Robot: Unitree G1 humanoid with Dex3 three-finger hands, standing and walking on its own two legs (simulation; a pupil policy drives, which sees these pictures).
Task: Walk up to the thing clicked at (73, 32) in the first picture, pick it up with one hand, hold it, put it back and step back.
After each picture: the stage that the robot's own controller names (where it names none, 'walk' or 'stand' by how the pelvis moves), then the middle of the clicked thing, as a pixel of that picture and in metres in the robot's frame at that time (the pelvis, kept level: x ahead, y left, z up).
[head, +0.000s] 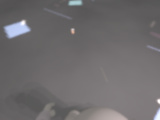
stand; (72, 31) +2.03 +0.58 -0.72
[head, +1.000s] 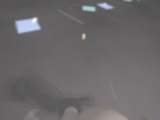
walk; (83, 36) +1.93 +0.23 -0.69
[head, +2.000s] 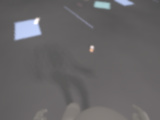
walk; (91, 49) +1.28 +0.01 -0.70
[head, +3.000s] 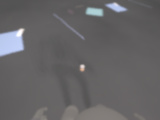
walk; (82, 68) +0.83 +0.10 -0.71
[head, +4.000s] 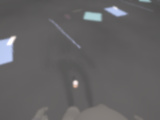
walk; (75, 84) +0.54 +0.17 -0.71
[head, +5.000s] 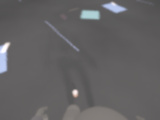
stand; (75, 93) +0.38 +0.18 -0.70
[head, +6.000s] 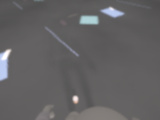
stand; (75, 99) +0.33 +0.19 -0.72
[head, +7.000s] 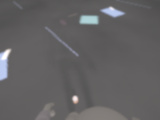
stand; (75, 99) +0.33 +0.19 -0.73
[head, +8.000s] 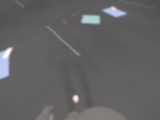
stand; (75, 99) +0.34 +0.18 -0.73
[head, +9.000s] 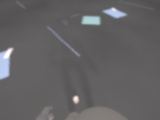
stand; (75, 99) +0.33 +0.18 -0.73
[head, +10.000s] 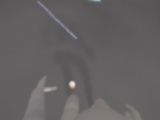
go down; (72, 84) +0.37 +0.18 -0.64
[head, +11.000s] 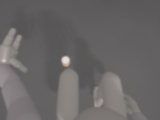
go down; (65, 61) +0.42 +0.21 -0.30
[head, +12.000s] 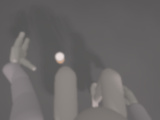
close in; (60, 58) +0.42 +0.22 -0.27
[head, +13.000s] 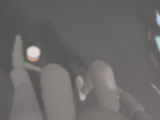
close; (33, 54) +0.41 +0.25 -0.22
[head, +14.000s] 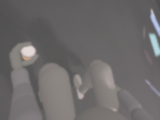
close; (28, 53) +0.41 +0.26 -0.22
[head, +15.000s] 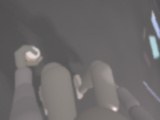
lift; (32, 55) +0.39 +0.25 -0.23
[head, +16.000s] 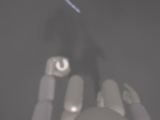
lift; (63, 67) +0.32 +0.21 -0.03
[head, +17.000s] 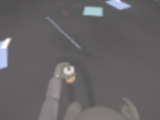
hold; (69, 75) +0.31 +0.16 -0.01
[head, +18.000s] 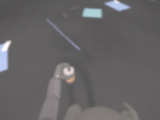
hold; (69, 75) +0.31 +0.17 -0.02
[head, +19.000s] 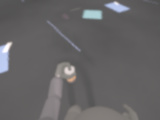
hold; (70, 74) +0.32 +0.16 -0.01
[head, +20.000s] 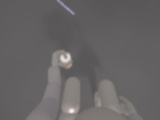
crouch; (66, 61) +0.40 +0.18 -0.09
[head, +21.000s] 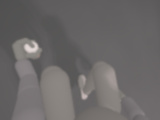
lower; (33, 51) +0.41 +0.26 -0.23
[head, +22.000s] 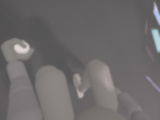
lower; (23, 51) +0.42 +0.28 -0.23
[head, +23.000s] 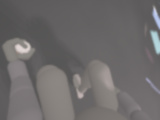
lower; (24, 51) +0.42 +0.28 -0.23
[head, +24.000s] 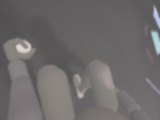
lower; (24, 51) +0.42 +0.28 -0.23
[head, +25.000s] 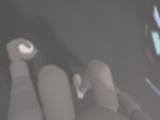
loosen; (26, 51) +0.42 +0.27 -0.23
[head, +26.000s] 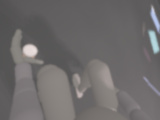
withdraw; (29, 53) +0.41 +0.25 -0.23
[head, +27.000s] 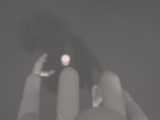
walk; (65, 60) +0.43 +0.21 -0.30
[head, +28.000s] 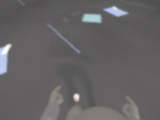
stand; (76, 97) +0.36 +0.15 -0.65
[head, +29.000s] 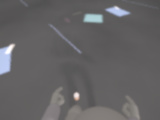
stand; (76, 96) +0.37 +0.17 -0.67
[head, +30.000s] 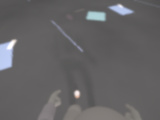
stand; (77, 94) +0.37 +0.16 -0.68
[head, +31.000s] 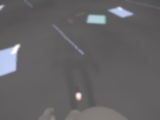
walk; (78, 96) +0.37 +0.16 -0.72
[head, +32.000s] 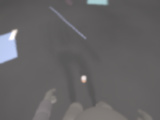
walk; (83, 79) +0.49 +0.09 -0.70
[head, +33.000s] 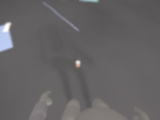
walk; (77, 64) +0.75 +0.18 -0.70
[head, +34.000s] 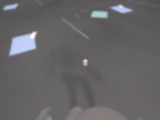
stand; (85, 62) +1.02 +0.18 -0.70
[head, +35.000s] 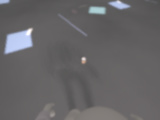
stand; (83, 60) +1.01 +0.16 -0.72
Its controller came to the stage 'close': yes
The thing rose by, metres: 0.72
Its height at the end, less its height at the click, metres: +0.00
